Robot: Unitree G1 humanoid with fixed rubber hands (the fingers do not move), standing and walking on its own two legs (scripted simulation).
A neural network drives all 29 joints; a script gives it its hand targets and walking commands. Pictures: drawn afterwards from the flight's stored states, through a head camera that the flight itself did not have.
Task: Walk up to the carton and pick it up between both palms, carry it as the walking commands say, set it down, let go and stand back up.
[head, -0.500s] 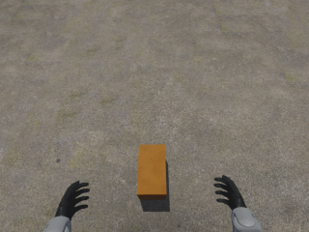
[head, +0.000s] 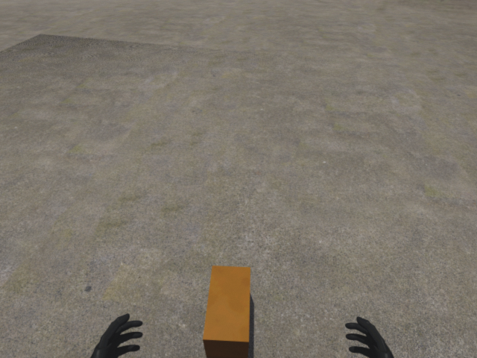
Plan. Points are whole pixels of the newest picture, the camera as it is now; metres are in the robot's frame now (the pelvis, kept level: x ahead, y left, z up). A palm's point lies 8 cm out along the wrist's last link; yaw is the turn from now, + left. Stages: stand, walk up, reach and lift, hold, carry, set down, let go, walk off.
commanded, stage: let go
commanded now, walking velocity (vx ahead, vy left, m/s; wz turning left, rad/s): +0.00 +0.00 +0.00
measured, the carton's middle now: (229, 310) +0.50 +0.06 -0.68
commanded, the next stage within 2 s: stand in 0.06 s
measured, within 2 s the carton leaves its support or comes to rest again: neither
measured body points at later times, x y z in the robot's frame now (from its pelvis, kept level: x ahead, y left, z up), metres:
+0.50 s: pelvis -0.02 +0.04 +0.00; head -0.03 +0.06 +0.45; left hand +0.10 +0.31 -0.10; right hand +0.13 -0.21 -0.08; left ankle -0.01 +0.15 -0.74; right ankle -0.03 -0.07 -0.74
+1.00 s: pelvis -0.02 +0.04 +0.00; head -0.04 +0.06 +0.45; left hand +0.10 +0.32 -0.10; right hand +0.13 -0.22 -0.08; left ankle -0.01 +0.15 -0.74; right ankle -0.03 -0.07 -0.74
